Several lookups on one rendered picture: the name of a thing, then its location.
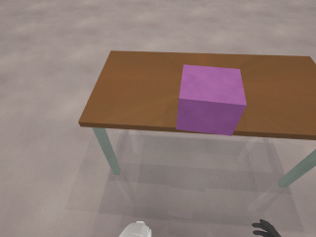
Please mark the left robot thigh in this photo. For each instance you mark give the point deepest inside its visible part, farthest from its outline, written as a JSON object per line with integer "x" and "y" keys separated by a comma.
{"x": 136, "y": 229}

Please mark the table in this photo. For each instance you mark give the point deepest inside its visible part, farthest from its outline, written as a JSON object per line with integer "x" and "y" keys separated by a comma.
{"x": 140, "y": 90}

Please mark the carton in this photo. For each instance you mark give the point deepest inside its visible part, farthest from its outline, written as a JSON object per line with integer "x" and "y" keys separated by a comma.
{"x": 212, "y": 99}

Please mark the right robot hand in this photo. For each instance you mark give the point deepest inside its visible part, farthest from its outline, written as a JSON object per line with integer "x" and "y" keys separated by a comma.
{"x": 271, "y": 231}

